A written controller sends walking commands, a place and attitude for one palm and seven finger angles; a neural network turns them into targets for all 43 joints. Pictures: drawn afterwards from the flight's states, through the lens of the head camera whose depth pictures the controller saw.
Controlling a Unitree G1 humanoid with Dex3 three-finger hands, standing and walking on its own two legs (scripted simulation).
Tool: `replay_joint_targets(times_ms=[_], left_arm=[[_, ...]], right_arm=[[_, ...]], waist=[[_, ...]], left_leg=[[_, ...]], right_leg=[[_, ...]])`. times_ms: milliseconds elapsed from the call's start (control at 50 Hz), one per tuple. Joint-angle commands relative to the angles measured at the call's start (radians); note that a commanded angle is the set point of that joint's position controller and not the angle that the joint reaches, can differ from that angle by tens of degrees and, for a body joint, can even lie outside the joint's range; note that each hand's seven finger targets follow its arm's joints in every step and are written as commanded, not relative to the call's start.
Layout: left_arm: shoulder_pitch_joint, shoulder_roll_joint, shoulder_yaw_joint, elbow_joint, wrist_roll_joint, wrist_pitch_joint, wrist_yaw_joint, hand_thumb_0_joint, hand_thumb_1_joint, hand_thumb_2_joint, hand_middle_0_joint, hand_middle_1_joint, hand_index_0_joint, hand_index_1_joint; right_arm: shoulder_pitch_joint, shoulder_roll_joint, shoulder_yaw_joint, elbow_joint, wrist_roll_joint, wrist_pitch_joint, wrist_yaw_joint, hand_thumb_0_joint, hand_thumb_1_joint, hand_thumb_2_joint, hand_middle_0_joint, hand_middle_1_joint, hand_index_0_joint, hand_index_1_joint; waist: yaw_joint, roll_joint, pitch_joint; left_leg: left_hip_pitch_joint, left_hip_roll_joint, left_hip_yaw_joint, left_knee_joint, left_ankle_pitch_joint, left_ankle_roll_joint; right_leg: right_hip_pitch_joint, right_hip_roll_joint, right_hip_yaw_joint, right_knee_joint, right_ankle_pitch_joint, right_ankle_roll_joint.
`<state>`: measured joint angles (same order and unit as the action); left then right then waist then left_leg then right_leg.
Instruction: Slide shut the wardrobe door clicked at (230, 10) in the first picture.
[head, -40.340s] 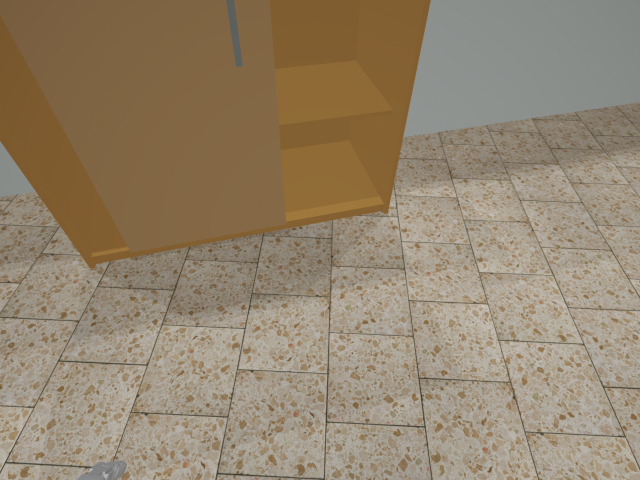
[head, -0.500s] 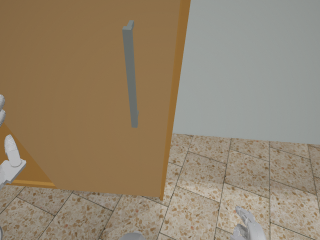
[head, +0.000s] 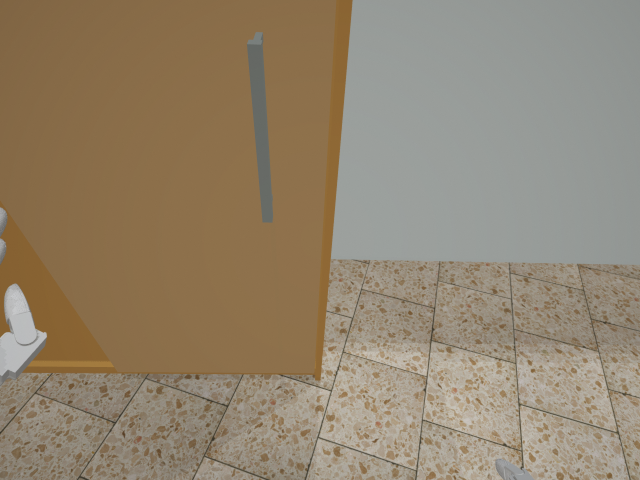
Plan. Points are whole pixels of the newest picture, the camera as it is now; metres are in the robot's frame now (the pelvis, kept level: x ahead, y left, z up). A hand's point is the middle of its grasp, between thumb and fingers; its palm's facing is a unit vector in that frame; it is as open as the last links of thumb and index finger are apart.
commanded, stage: stop stepping back and stand still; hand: left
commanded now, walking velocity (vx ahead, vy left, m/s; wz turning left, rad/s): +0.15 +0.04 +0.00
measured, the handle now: (263, 139) +0.58 +0.14 +0.15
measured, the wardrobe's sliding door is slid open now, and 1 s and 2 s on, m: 0.00 0.00 0.00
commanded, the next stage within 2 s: let the arm hang, fingers relaxed in 0.34 s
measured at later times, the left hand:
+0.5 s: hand (55, 370) +0.19 +0.29 +0.11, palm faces +0.39 -0.79 -0.47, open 7.4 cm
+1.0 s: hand out of the picture -0.04 +0.20 -0.17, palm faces +0.03 -0.98 -0.22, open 7.2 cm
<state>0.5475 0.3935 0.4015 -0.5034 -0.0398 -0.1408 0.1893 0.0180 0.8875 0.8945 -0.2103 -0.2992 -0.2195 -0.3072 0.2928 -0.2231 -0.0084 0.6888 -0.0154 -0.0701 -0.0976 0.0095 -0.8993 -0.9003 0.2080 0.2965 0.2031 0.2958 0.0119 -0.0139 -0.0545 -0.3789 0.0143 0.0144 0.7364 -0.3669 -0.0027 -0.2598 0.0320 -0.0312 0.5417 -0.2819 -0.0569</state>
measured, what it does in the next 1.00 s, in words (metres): steps on the spot: left foot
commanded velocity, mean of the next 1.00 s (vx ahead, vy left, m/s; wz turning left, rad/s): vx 0.02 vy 0.00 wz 0.00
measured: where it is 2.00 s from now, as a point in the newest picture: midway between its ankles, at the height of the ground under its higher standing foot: outside the picture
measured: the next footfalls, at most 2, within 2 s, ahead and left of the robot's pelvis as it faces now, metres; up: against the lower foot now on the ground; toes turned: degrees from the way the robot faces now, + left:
left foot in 0.06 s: +0.05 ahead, +0.13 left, +0.00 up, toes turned +2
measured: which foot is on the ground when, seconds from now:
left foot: up 0.00-0.04, down 0.06-1.00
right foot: down 0.00-1.00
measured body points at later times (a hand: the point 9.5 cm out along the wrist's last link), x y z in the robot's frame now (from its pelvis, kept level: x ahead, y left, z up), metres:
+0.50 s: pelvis -0.01 +0.01 -0.01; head -0.02 +0.00 +0.44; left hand +0.17 +0.33 +0.13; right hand +0.16 -0.23 -0.10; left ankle +0.01 +0.12 -0.73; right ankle +0.01 -0.09 -0.73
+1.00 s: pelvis -0.01 +0.01 +0.01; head +0.03 +0.02 +0.46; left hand -0.04 +0.25 -0.15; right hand +0.01 -0.23 -0.14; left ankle +0.01 +0.12 -0.73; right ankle +0.01 -0.09 -0.73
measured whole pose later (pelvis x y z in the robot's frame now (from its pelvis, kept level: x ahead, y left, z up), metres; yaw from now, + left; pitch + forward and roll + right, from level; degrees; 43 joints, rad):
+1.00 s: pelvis -0.01 +0.01 +0.01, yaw +2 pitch -1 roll -1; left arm 0.29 0.21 -0.01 1.14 0.02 0.02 0.03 0.01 0.94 0.89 -0.20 -0.30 -0.21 -0.30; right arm 0.24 -0.18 0.01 1.10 -0.02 0.03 -0.03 0.01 -0.90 -0.90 0.20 0.30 0.20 0.29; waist 0.01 -0.01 0.09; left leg -0.21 0.00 -0.01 0.44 -0.21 0.00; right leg -0.18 0.02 -0.05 0.39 -0.19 -0.02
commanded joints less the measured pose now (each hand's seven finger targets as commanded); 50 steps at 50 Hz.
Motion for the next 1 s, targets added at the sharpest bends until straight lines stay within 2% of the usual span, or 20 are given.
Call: replay_joint_targets(times_ms=[0, 60, 100, 140, 180, 200, 240, 280, 320, 400, 420, 460, 500, 520, 580, 620, 660, 720, 820, 980], left_arm=[[-0.185, 0.173, 0.082, -0.095, 0.009, -0.045, 0.021, 0.0, 0.9, 0.9, -0.2, -0.3, -0.2, -0.3], [-0.103, 0.184, 0.107, -0.138, 0.003, -0.066, 0.016, 0.0, 0.9, 0.9, -0.2, -0.3, -0.2, -0.3], [-0.105, 0.174, 0.105, -0.165, 0.024, -0.065, 0.012, 0.0, 0.9, 0.9, -0.2, -0.3, -0.2, -0.3], [-0.134, 0.217, 0.136, -0.216, 0.028, -0.079, 0.013, 0.0, 0.9, 0.9, -0.2, -0.3, -0.2, -0.3], [-0.088, 0.189, 0.126, -0.179, 0.024, -0.078, 0.013, 0.0, 0.9, 0.9, -0.2, -0.3, -0.2, -0.3], [-0.085, 0.187, 0.127, -0.185, 0.02, -0.081, 0.012, 0.0, 0.9, 0.9, -0.2, -0.3, -0.2, -0.3], [-0.069, 0.19, 0.134, -0.142, 0.01, -0.08, 0.007, 0.0, 0.9, 0.9, -0.2, -0.3, -0.2, -0.3], [-0.1, 0.186, 0.122, -0.15, 0.002, -0.08, 0.006, 0.0, 0.9, 0.9, -0.2, -0.3, -0.2, -0.3], [-0.105, 0.18, 0.117, -0.13, -0.004, -0.079, 0.006, 0.0, 0.9, 0.9, -0.2, -0.3, -0.2, -0.3], [-0.106, 0.166, 0.1, -0.143, -0.005, -0.077, -0.006, 0.0, 0.9, 0.9, -0.2, -0.3, -0.2, -0.3], [-0.142, 0.0, -0.293, 0.629, 0.103, 0.067, -0.151, 0.0, 0.9, 0.9, -0.2, -0.3, -0.2, -0.3], [-0.15, -0.049, -0.282, 0.702, 0.077, 0.135, -0.177, 0.0, 0.9, 0.9, -0.2, -0.3, -0.2, -0.3], [-0.21, -0.042, -0.307, 0.8, 0.075, 0.138, -0.178, 0.0, 0.9, 0.9, -0.2, -0.3, -0.2, -0.3], [-0.225, -0.028, -0.314, 0.865, 0.075, 0.135, -0.177, 0.0, 0.9, 0.9, -0.2, -0.3, -0.2, -0.3], [-0.3, 0.007, -0.341, 1.076, 0.073, 0.133, -0.171, 0.0, 0.9, 0.9, -0.2, -0.3, -0.2, -0.3], [-0.343, 0.001, -0.362, 1.189, 0.067, 0.136, -0.168, 0.0, 0.9, 0.9, -0.2, -0.3, -0.2, -0.3], [-0.354, -0.012, -0.373, 1.278, 0.062, 0.141, -0.166, 0.0, 0.9, 0.9, -0.2, -0.3, -0.2, -0.3], [-0.317, -0.049, -0.367, 1.396, 0.061, 0.139, -0.165, 0.0, 0.9, 0.9, -0.2, -0.3, -0.2, -0.3], [-0.298, -0.062, -0.379, 1.509, 0.056, 0.136, -0.166, 0.0, 0.9, 0.9, -0.2, -0.3, -0.2, -0.3], [-0.271, -0.099, -0.393, 1.606, 0.054, 0.134, -0.158, 0.0, 0.9, 0.9, -0.2, -0.3, -0.2, -0.3]], right_arm=[[-0.155, -0.112, -0.028, -0.163, -0.001, -0.058, -0.018, 0.0, -0.9, -0.9, 0.2, 0.3, 0.2, 0.3], [-0.164, -0.123, -0.024, -0.184, 0.006, -0.06, -0.021, 0.0, -0.9, -0.9, 0.2, 0.3, 0.2, 0.3], [-0.188, -0.121, -0.016, -0.191, 0.004, -0.061, -0.02, 0.0, -0.9, -0.9, 0.2, 0.3, 0.2, 0.3], [-0.177, -0.123, -0.024, -0.199, -0.002, -0.07, -0.02, 0.0, -0.9, -0.9, 0.2, 0.3, 0.2, 0.3], [-0.162, -0.113, -0.023, -0.183, -0.007, -0.078, -0.013, 0.0, -0.9, -0.9, 0.2, 0.3, 0.2, 0.3], [-0.158, -0.109, -0.024, -0.183, -0.008, -0.084, -0.009, 0.0, -0.9, -0.9, 0.2, 0.3, 0.2, 0.3], [-0.144, -0.106, -0.029, -0.164, -0.008, -0.087, -0.001, 0.0, -0.9, -0.9, 0.2, 0.3, 0.2, 0.3], [-0.144, -0.094, -0.027, -0.153, -0.002, -0.087, 0.007, 0.0, -0.9, -0.9, 0.2, 0.3, 0.2, 0.3], [-0.15, -0.095, -0.027, -0.157, 0.006, -0.085, 0.008, 0.0, -0.9, -0.9, 0.2, 0.3, 0.2, 0.3], [-0.184, -0.104, -0.021, -0.179, 0.01, -0.079, 0.0, 0.0, -0.9, -0.9, 0.2, 0.3, 0.2, 0.3], [-0.188, -0.286, -0.091, 0.081, -0.004, -0.117, 0.098, 0.0, -0.9, -0.9, 0.2, 0.3, 0.2, 0.3], [-0.138, -0.225, -0.072, 0.044, -0.003, -0.022, 0.101, 0.0, -0.9, -0.9, 0.2, 0.3, 0.2, 0.3], [-0.168, -0.216, -0.05, 0.024, -0.014, 0.005, 0.099, 0.0, -0.9, -0.9, 0.2, 0.3, 0.2, 0.3], [-0.179, -0.221, -0.043, 0.024, -0.015, 0.012, 0.098, 0.0, -0.9, -0.9, 0.2, 0.3, 0.2, 0.3], [-0.168, -0.184, -0.034, 0.061, -0.013, 0.045, 0.095, 0.0, -0.9, -0.9, 0.2, 0.3, 0.2, 0.3], [-0.143, -0.15, -0.022, 0.11, -0.013, 0.062, 0.091, 0.0, -0.9, -0.9, 0.2, 0.3, 0.2, 0.3], [-0.159, -0.139, -0.009, 0.152, -0.012, 0.067, 0.088, 0.0, -0.9, -0.9, 0.2, 0.3, 0.2, 0.3], [-0.163, -0.119, -0.005, 0.21, -0.013, 0.07, 0.078, 0.0, -0.9, -0.9, 0.2, 0.3, 0.2, 0.3], [-0.103, -0.101, -0.006, 0.291, -0.007, 0.079, 0.072, 0.0, -0.9, -0.9, 0.2, 0.3, 0.2, 0.3], [-0.032, -0.079, -0.007, 0.375, -0.002, 0.078, 0.063, 0.0, -0.9, -0.9, 0.2, 0.3, 0.2, 0.3]], waist=[[-0.039, -0.031, 0.083], [-0.025, 0.169, 0.056], [-0.023, 0.287, 0.118], [-0.019, 0.235, 0.106], [-0.02, 0.16, 0.079], [-0.02, 0.126, 0.065], [-0.028, -0.024, 0.069], [-0.031, -0.069, 0.038], [-0.026, -0.077, 0.011], [-0.014, 0.062, 0.024], [-0.054, 0.035, 0.072], [-0.011, 0.054, 0.016], [0.007, -0.023, 0.041], [0.02, -0.086, 0.019], [-0.002, -0.175, 0.003], [-0.027, -0.091, -0.016], [-0.016, 0.072, -0.006], [-0.001, 0.166, 0.007], [-0.009, 0.148, 0.029], [-0.012, 0.005, 0.072]], left_leg=[[0.096, 0.039, -0.028, -0.186, -0.098, 0.047], [0.054, 0.159, -0.248, -0.398, -0.25, 0.1], [-0.184, 0.205, -0.338, -0.556, -0.526, 0.116], [-0.196, 0.18, -0.286, -0.522, -0.428, 0.101], [-0.173, 0.133, -0.191, -0.43, -0.304, 0.078], [-0.144, 0.097, -0.137, -0.357, -0.228, 0.066], [-0.077, 0.029, -0.061, -0.17, -0.087, 0.032], [0.003, 0.018, -0.029, -0.079, 0.015, 0.019], [0.056, 0.02, -0.032, -0.123, 0.094, 0.018], [0.11, 0.073, -0.109, -0.293, 0.14, 0.044], [0.073, 0.111, -0.15, -0.152, 0.313, 0.057], [-0.002, 0.164, -0.198, -0.241, 0.301, 0.096], [-0.072, 0.171, -0.236, -0.287, 0.328, 0.12], [-0.062, 0.147, -0.21, -0.27, 0.361, 0.105], [0.055, 0.041, -0.099, -0.198, 0.286, 0.039], [0.153, 0.024, -0.072, -0.218, 0.268, 0.024], [0.163, 0.06, -0.107, -0.293, 0.294, 0.035], [0.14, 0.071, -0.115, -0.344, 0.224, 0.038], [0.158, 0.074, -0.115, -0.372, 0.164, 0.033], [0.196, 0.09, -0.104, -0.388, 0.22, 0.035]], right_leg=[[-0.181, -0.194, 0.209, -0.206, -0.381, -0.056], [-0.123, -0.058, 0.065, -0.015, -0.232, 0.021], [0.029, 0.006, -0.006, 0.12, -0.163, 0.043], [0.101, 0.001, -0.011, 0.064, -0.104, 0.042], [0.131, -0.022, 0.014, -0.031, -0.103, 0.028], [0.11, -0.056, 0.067, -0.094, -0.119, 0.012], [-0.006, -0.173, 0.268, -0.228, -0.22, -0.044], [-0.042, -0.242, 0.345, -0.266, -0.196, -0.073], [-0.01, -0.232, 0.275, -0.215, -0.026, -0.059], [-0.018, -0.101, 0.114, -0.127, 0.039, 0.025], [-0.145, -0.132, 0.064, 0.069, 0.18, 0.03], [-0.101, -0.079, 0.04, 0.142, 0.0, 0.051], [-0.032, -0.067, 0.038, 0.142, -0.027, 0.05], [0.022, -0.081, 0.052, 0.086, 0.049, 0.045], [0.026, -0.172, 0.157, -0.061, 0.229, 0.003], [0.01, -0.191, 0.179, -0.099, 0.255, -0.014], [0.039, -0.143, 0.137, -0.106, 0.171, 0.017], [0.099, -0.124, 0.115, -0.156, 0.111, 0.022], [0.1, -0.128, 0.112, -0.221, 0.077, 0.013], [0.078, -0.126, 0.096, -0.231, 0.103, 0.02]])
